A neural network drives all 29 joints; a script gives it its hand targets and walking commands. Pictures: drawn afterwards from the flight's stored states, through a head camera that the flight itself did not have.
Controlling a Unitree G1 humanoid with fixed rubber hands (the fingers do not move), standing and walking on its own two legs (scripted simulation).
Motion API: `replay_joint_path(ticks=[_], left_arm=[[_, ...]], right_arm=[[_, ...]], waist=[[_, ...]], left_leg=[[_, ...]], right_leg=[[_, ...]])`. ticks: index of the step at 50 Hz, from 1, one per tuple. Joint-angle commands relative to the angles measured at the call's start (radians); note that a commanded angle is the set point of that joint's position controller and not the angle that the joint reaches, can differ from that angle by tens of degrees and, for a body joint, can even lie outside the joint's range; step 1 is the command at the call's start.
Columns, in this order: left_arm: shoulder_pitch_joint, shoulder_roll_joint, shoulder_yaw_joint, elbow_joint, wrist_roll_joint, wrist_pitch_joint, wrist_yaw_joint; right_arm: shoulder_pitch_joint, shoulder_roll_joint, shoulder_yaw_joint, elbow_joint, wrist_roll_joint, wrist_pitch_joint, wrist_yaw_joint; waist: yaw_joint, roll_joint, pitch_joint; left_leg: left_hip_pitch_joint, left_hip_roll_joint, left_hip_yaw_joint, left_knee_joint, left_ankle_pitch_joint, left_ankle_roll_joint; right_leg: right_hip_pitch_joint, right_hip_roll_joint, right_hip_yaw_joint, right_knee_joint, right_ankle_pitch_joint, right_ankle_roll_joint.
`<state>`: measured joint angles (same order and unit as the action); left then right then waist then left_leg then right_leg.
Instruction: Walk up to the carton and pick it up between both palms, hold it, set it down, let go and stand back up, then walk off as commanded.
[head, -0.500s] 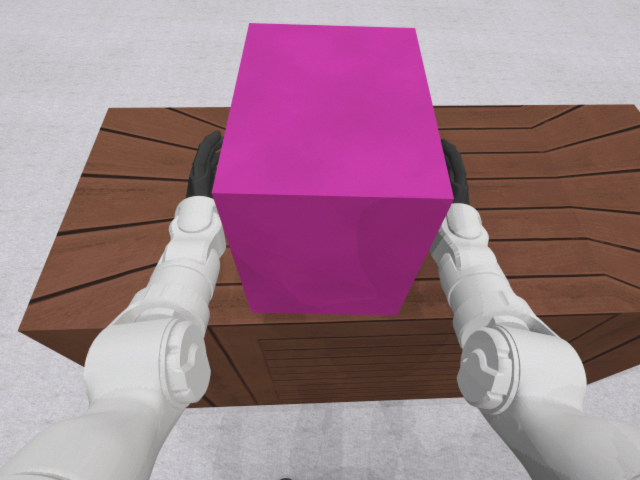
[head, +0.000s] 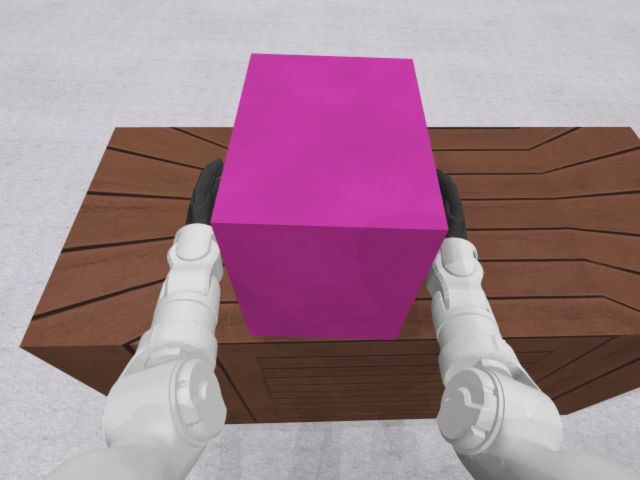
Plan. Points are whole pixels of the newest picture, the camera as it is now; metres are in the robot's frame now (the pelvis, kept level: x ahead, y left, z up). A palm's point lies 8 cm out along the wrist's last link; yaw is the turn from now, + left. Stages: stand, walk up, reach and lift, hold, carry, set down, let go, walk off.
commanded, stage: reach and lift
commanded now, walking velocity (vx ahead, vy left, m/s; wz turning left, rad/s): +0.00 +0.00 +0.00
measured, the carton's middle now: (327, 204) +0.47 +0.02 +0.03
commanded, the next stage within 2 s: none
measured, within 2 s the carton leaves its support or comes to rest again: leaves its support in 0.86 s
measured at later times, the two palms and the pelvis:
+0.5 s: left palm (203, 223) +0.39 +0.18 +0.07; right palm (448, 233) +0.40 -0.14 +0.06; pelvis +0.00 +0.00 +0.00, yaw +1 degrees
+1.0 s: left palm (197, 231) +0.36 +0.18 +0.10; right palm (462, 240) +0.37 -0.14 +0.09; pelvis -0.04 +0.00 +0.00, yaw +1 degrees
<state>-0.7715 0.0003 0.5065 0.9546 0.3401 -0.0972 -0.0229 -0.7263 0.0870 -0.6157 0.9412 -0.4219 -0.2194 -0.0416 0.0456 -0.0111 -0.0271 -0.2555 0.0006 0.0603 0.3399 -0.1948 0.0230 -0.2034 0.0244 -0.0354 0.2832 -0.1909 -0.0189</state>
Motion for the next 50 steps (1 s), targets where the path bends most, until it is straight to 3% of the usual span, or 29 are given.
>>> replay_joint_path(ticks=[1,13,24,31,44,50], left_arm=[[-0.471,-0.429,-0.236,-0.055,0.023,-0.019,-0.073],[-0.467,-0.435,-0.252,-0.067,0.010,-0.004,-0.072],[-0.555,-0.482,-0.311,-0.083,-0.016,-0.077,-0.046],[-0.612,-0.501,-0.338,-0.062,-0.031,-0.113,-0.031],[-0.810,-0.499,-0.435,-0.098,-0.144,-0.076,-0.006],[-0.835,-0.495,-0.452,-0.077,-0.188,-0.003,-0.005]], right_arm=[[-0.482,0.465,0.317,0.004,-0.046,-0.057,0.121],[-0.492,0.468,0.333,0.005,-0.039,-0.072,0.117],[-0.584,0.481,0.374,0.008,-0.042,-0.182,0.103],[-0.651,0.457,0.383,0.037,-0.042,-0.230,0.096],[-0.786,0.440,0.414,0.027,0.049,-0.145,0.102],[-0.826,0.426,0.436,0.038,0.116,-0.056,0.108]], waist=[[0.002,0.029,-0.492],[0.005,0.019,-0.508],[-0.002,0.017,-0.634],[-0.007,0.010,-0.681],[0.001,0.031,-0.762],[0.003,0.011,-0.677]], left_leg=[[0.213,0.033,0.055,0.056,0.604,-0.064],[0.197,0.033,0.059,0.044,0.571,-0.051],[0.216,0.043,0.052,0.065,0.666,-0.065],[0.209,0.047,0.050,0.060,0.632,-0.068],[0.190,0.036,0.045,0.039,0.437,-0.071],[0.173,0.030,0.037,0.009,0.291,-0.052]], right_leg=[[0.218,-0.034,-0.037,0.057,0.498,0.049],[0.219,-0.042,-0.038,0.056,0.486,0.045],[0.226,-0.040,-0.043,0.068,0.583,0.044],[0.221,-0.034,-0.044,0.060,0.573,0.041],[0.186,-0.023,-0.036,0.051,0.433,0.040],[0.158,-0.022,-0.030,0.034,0.326,0.040]])
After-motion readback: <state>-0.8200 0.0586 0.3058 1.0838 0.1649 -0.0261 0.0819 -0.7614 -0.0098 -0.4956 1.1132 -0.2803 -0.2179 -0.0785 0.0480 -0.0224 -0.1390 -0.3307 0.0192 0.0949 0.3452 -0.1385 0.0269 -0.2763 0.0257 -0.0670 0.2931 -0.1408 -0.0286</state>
